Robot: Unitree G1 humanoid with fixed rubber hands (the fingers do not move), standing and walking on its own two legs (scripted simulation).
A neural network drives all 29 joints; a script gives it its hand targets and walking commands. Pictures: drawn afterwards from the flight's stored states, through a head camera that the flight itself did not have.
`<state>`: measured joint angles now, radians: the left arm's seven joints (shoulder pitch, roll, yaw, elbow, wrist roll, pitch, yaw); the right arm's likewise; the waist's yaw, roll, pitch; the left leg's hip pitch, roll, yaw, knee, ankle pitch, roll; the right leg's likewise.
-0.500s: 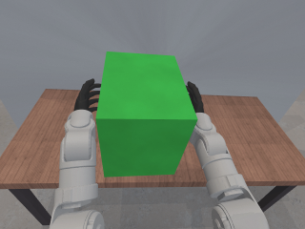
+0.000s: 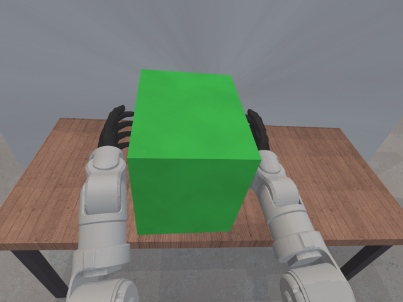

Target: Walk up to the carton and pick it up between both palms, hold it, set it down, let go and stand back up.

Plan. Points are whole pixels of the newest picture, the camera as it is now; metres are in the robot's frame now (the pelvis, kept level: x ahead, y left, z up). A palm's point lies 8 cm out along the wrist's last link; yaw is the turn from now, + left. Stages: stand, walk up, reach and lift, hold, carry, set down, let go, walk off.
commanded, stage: hold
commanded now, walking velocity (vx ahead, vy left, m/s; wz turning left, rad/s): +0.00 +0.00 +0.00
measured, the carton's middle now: (186, 151) +0.37 +0.02 +0.14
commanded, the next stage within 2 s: set down in 1.18 s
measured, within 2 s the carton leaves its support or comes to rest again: neither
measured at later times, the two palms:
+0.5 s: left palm (110, 147) +0.34 +0.15 +0.18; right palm (257, 149) +0.35 -0.12 +0.17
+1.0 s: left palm (110, 147) +0.34 +0.15 +0.17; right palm (257, 149) +0.35 -0.12 +0.17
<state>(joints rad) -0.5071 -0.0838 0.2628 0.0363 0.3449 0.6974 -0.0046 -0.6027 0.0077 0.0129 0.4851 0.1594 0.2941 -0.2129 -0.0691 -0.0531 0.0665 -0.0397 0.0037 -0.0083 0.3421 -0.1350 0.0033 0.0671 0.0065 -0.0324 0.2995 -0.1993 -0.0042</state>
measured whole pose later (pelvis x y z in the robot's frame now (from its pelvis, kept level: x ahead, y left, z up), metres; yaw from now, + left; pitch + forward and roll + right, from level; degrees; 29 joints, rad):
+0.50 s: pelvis +0.00 +0.00 +0.00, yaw +0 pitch -10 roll -1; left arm -0.51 -0.08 0.27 0.04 0.35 0.70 -0.01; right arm -0.61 0.01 0.00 0.49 0.15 0.29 -0.21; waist -0.07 -0.05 0.07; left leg -0.04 0.00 -0.01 0.34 -0.13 0.00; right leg 0.07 0.01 -0.04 0.30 -0.20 0.00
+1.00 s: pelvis +0.00 +0.00 +0.00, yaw +0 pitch -10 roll -1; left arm -0.51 -0.08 0.27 0.04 0.35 0.70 -0.01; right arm -0.61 0.01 0.01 0.50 0.15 0.28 -0.21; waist -0.07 -0.06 0.07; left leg -0.04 0.00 -0.01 0.35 -0.14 0.00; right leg 0.07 0.01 -0.04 0.30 -0.20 0.00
